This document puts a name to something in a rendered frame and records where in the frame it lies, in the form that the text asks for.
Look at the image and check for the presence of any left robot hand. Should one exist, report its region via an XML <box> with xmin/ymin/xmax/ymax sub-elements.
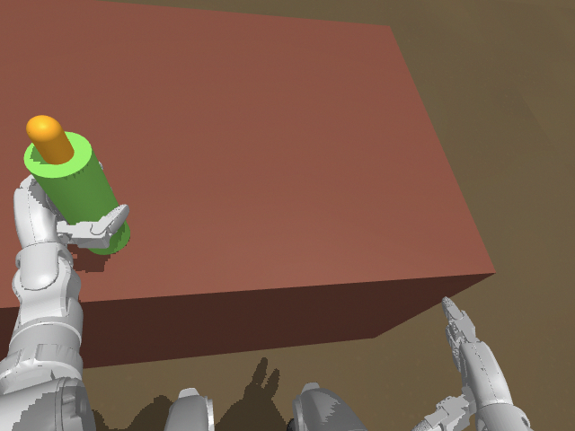
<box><xmin>13</xmin><ymin>162</ymin><xmax>129</xmax><ymax>249</ymax></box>

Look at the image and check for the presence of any bottle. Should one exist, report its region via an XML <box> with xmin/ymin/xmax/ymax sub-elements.
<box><xmin>23</xmin><ymin>115</ymin><xmax>130</xmax><ymax>255</ymax></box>

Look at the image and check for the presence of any left robot arm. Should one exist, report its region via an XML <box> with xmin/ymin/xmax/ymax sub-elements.
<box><xmin>0</xmin><ymin>242</ymin><xmax>96</xmax><ymax>431</ymax></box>

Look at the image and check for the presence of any right robot hand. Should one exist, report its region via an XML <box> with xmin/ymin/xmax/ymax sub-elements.
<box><xmin>411</xmin><ymin>296</ymin><xmax>513</xmax><ymax>431</ymax></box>

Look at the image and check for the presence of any right robot arm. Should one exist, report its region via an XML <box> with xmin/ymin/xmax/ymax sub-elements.
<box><xmin>475</xmin><ymin>403</ymin><xmax>534</xmax><ymax>431</ymax></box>

